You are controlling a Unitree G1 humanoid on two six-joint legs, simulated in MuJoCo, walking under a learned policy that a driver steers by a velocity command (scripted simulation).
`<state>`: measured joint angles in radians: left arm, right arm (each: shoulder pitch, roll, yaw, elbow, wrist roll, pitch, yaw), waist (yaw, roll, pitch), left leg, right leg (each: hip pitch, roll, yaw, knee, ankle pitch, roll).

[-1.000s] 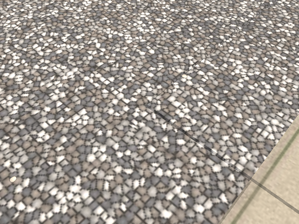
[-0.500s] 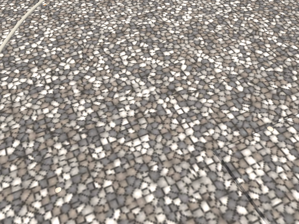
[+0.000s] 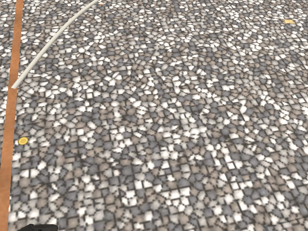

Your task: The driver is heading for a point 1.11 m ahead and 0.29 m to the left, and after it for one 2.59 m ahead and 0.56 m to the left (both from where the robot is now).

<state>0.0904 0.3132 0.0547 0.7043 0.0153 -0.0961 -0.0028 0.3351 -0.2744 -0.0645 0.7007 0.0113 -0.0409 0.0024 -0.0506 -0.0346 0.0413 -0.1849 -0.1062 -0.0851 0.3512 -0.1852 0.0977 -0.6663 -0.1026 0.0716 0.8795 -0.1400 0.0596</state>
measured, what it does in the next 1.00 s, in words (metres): walks ahead, turning left: right foot, then left foot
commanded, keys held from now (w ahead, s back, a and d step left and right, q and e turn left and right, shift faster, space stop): w+q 0.70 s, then q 0.02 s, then no key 0.14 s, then e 0.14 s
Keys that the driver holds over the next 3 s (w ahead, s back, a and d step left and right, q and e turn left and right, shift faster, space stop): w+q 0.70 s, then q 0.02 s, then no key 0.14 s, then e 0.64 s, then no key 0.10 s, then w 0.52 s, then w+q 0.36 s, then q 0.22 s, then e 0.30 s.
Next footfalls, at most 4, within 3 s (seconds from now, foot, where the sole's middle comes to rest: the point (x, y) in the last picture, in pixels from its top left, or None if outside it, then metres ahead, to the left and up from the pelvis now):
0.22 right None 0.32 -0.14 -0.78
0.74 left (99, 221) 0.51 0.20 -0.78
1.24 right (132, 180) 0.69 0.06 -0.78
1.68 left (80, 195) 0.63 0.29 -0.78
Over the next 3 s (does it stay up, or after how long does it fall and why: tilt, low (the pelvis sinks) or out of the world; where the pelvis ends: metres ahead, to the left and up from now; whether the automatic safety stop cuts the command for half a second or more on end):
stays up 1.09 0.25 -0.01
